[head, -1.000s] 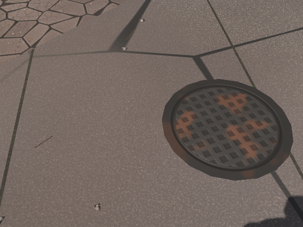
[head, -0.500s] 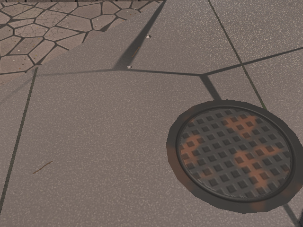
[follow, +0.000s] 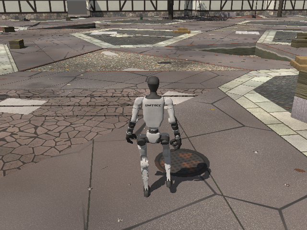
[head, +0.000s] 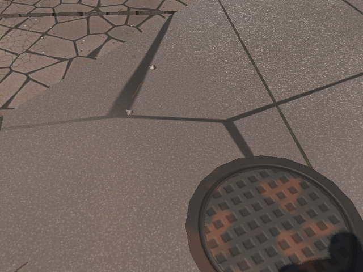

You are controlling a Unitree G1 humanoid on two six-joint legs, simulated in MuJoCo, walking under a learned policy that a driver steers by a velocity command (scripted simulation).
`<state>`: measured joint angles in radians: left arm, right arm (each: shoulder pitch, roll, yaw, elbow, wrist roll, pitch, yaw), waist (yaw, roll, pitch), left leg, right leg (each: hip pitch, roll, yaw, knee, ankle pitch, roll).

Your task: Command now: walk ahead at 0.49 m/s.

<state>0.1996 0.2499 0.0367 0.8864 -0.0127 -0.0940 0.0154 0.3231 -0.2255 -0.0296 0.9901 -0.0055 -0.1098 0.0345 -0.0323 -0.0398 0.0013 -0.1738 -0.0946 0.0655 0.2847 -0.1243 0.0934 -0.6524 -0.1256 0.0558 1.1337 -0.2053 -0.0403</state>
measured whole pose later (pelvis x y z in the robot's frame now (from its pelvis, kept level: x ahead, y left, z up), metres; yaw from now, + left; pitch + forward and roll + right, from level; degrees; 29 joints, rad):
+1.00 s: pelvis +0.51 +0.05 -0.01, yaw +26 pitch +2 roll +0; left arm 0.18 0.27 0.06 0.84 -0.01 -0.13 0.01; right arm 0.23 -0.26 -0.09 0.78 0.01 -0.06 0.03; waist -0.01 -0.02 0.05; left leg -0.35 -0.09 0.01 0.49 -0.17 0.11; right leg -0.46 -0.08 0.03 1.22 -0.36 0.00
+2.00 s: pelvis +0.87 +0.24 -0.01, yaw +29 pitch +2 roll +0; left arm 0.22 0.31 0.08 0.79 -0.02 0.04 0.03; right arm 0.10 -0.23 -0.05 0.72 -0.02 -0.02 -0.03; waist 0.01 -0.04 0.02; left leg -0.37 0.03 0.06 0.45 -0.12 0.02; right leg -0.52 -0.01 0.01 1.11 -0.48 0.07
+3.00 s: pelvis +0.90 +0.23 +0.00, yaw +3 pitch +1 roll -1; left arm 0.23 0.28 0.06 0.67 -0.02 0.02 0.01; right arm 0.21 -0.25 -0.05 0.79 0.02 0.00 -0.01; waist -0.03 -0.01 0.00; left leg -0.22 0.01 -0.04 0.44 -0.26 0.02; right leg -0.28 0.00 0.03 0.63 -0.40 0.04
